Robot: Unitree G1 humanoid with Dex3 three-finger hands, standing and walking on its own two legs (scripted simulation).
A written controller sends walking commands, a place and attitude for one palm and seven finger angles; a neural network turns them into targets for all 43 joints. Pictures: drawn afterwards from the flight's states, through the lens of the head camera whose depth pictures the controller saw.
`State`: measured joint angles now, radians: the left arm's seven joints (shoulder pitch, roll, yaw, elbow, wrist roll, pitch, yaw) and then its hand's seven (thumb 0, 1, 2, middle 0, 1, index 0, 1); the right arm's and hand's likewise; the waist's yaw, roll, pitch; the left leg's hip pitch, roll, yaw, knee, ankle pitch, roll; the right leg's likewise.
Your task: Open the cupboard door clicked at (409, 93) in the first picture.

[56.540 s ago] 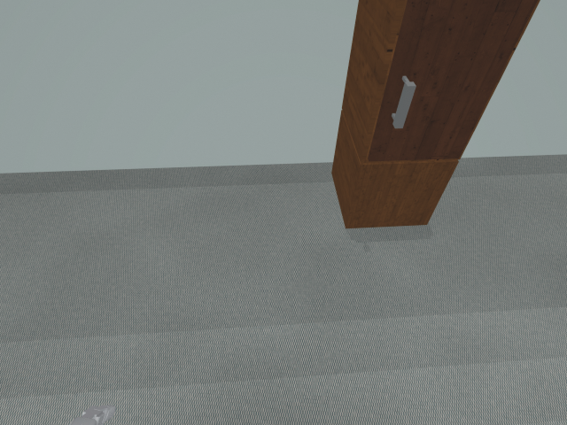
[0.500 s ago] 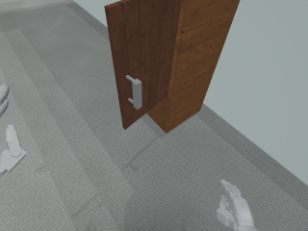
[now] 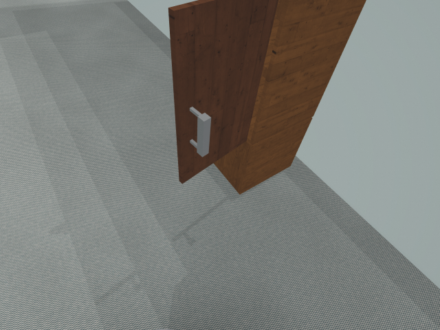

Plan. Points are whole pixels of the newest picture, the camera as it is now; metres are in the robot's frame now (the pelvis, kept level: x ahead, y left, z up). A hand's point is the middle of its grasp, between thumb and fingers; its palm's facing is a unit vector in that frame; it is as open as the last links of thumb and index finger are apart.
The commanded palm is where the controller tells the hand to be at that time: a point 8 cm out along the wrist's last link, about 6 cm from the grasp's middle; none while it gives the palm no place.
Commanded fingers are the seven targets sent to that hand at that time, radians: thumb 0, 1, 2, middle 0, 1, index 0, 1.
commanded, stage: let the arm hang, fingers relaxed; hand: left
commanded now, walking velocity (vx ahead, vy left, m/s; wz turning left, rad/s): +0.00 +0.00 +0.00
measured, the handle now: (198, 131) +0.64 +0.09 -0.08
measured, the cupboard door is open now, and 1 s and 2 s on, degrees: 99 99 99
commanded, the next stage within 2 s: look to check the result in 0.70 s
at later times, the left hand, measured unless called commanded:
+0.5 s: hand out of the picture +0.02 +0.18 -0.17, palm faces +0.01 -0.99 -0.17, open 7.3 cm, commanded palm none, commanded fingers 0.00 0.90 0.90 -0.20 -0.30 -0.20 -0.30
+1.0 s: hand out of the picture +0.01 +0.19 -0.16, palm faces +0.01 -0.98 -0.18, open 7.3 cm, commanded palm none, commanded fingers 0.00 0.90 0.90 -0.20 -0.30 -0.20 -0.30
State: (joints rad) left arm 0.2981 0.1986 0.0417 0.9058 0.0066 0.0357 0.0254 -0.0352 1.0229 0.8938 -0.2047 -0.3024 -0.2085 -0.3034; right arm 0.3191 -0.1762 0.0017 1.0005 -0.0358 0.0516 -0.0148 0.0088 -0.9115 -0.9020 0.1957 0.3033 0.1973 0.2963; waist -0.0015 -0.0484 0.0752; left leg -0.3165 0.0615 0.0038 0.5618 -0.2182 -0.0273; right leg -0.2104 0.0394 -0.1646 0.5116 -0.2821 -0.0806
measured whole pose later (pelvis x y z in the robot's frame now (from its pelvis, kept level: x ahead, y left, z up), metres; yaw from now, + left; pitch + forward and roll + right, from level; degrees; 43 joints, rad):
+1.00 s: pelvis +0.03 +0.02 +0.01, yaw -3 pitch -2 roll +0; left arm 0.31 0.12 0.01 1.16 0.00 -0.01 0.04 0.00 0.91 0.90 -0.19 -0.30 -0.20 -0.30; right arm 0.29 -0.12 0.00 1.15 -0.02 0.00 -0.04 0.00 -0.91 -0.90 0.20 0.30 0.20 0.30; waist 0.00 0.01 0.05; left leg -0.18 0.02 0.08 0.40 -0.19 0.01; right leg -0.12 0.00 -0.09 0.41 -0.26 -0.04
